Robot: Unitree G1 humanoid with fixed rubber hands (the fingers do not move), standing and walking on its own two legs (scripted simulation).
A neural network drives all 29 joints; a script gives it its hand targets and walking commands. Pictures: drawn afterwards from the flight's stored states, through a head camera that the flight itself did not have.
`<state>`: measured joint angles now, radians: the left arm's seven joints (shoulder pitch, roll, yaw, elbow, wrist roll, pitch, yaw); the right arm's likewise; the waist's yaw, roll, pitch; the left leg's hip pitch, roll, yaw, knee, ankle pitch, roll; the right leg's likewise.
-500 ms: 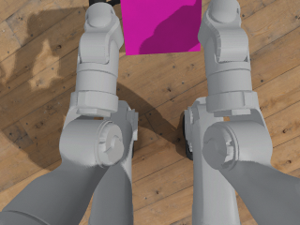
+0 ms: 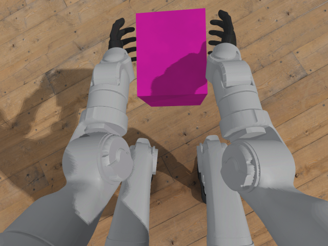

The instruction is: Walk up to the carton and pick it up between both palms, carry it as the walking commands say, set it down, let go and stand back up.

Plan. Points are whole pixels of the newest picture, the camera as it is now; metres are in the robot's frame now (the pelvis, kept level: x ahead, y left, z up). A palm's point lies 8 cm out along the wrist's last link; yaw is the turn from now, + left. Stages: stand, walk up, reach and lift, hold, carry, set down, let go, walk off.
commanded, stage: reach and lift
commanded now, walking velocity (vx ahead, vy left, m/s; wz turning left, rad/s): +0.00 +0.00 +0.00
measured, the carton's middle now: (173, 66) +0.51 +0.00 -0.13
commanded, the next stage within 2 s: none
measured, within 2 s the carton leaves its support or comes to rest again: neither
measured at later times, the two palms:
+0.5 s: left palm (99, 46) +0.48 +0.12 +0.05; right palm (229, 49) +0.47 -0.10 +0.03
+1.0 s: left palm (80, 28) +0.47 +0.12 +0.12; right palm (250, 8) +0.47 -0.11 +0.13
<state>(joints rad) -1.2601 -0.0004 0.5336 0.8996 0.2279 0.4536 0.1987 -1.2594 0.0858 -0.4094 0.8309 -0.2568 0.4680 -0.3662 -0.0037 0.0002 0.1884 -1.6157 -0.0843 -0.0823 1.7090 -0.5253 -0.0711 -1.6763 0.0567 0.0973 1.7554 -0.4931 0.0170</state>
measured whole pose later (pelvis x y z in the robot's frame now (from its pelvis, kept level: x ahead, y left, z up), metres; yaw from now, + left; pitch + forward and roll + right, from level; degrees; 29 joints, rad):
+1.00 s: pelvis +0.06 +0.01 +0.13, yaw -3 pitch +23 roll +2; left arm -0.75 -0.14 0.34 0.67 0.24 0.40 0.24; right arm -0.80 0.21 -0.35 0.67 -0.26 0.39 -0.33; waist 0.02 -0.01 -0.12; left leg -1.19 -0.04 -0.09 1.26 -0.47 -0.07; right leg -1.24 0.06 0.11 1.29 -0.44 0.03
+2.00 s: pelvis +0.09 +0.00 +0.23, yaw -4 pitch +4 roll +1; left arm -0.53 -0.18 0.35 0.63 0.27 0.54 0.12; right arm -0.57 0.26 -0.36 0.67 -0.32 0.50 -0.26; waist 0.05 -0.01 -0.09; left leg -0.44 0.01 -0.09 0.70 -0.32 -0.07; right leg -0.50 0.06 0.11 0.74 -0.30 0.00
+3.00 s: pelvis +0.09 +0.01 +0.24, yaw -4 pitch -5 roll +1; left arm -0.62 -0.19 0.30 0.69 0.28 0.69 0.16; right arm -0.55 0.25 -0.39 0.56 -0.29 0.71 -0.26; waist 0.03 0.01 -0.11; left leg -0.19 0.01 -0.09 0.54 -0.26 -0.07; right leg -0.24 0.04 0.11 0.58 -0.25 0.01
